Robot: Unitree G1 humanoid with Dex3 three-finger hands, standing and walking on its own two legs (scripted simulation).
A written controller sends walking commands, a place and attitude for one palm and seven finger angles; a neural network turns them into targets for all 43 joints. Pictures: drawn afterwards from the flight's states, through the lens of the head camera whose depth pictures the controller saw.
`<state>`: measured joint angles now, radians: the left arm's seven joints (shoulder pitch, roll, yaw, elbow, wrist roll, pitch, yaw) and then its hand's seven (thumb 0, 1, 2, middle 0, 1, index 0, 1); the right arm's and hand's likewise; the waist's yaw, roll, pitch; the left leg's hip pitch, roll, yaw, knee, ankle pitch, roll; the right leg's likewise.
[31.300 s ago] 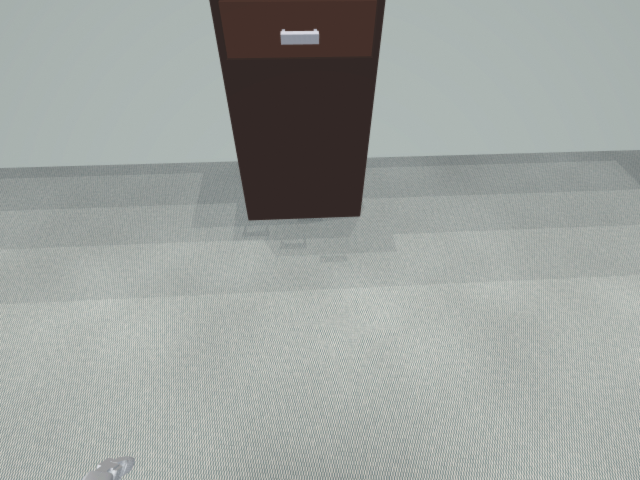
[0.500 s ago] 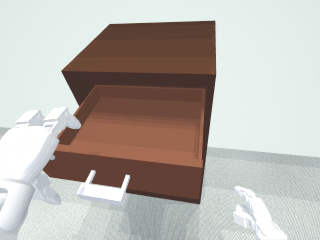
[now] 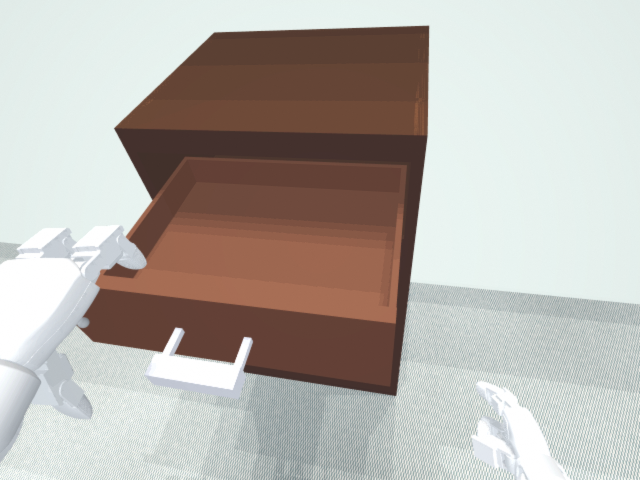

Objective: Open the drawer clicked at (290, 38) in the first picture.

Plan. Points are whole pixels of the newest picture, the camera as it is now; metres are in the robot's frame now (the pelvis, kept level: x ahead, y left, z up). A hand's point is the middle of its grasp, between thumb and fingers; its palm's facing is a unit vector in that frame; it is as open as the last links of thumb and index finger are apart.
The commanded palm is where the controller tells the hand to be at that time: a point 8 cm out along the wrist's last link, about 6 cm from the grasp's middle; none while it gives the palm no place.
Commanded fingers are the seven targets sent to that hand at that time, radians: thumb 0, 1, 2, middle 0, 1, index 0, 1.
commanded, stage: draw the hand back to the body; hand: left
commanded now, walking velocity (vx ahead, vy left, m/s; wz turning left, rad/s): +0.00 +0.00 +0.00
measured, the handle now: (203, 357) +0.24 +0.19 +0.04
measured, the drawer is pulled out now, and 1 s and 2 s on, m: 0.28 0.28 0.28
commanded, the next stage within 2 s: step back with the hand held close in 1.24 s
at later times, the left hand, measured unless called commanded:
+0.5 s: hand (106, 296) +0.21 +0.22 +0.21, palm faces +0.39 -0.85 -0.35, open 13.2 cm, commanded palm +0.16 +0.27 +0.23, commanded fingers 0.00 -0.01 0.51 -0.26 -0.88 -0.26 -0.88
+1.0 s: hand (91, 285) +0.22 +0.23 +0.22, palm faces +0.42 -0.80 -0.43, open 9.0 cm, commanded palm +0.16 +0.28 +0.23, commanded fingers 0.00 0.87 0.88 -0.20 -0.32 -0.20 -0.32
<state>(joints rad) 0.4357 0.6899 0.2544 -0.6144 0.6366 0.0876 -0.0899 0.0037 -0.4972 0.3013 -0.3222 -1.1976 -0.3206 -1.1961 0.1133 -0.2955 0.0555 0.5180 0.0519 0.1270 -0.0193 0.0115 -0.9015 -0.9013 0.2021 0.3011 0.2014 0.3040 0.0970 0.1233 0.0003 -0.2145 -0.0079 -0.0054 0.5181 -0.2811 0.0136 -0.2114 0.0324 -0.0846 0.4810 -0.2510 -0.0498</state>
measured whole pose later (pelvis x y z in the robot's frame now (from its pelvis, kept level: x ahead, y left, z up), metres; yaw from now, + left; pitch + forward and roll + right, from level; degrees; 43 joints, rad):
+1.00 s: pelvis +0.03 +0.00 +0.00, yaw +1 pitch -2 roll -1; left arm 0.51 0.37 0.37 -0.63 -0.08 -0.11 0.10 0.01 0.52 0.74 -0.24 -0.54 -0.24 -0.53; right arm 0.15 -0.21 0.02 0.62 0.03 -0.08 -0.07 0.01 -0.90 -0.90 0.20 0.30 0.20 0.30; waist 0.06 0.07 0.00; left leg -0.11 -0.01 -0.01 0.44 -0.30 0.02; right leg -0.10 0.03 -0.09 0.40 -0.26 -0.05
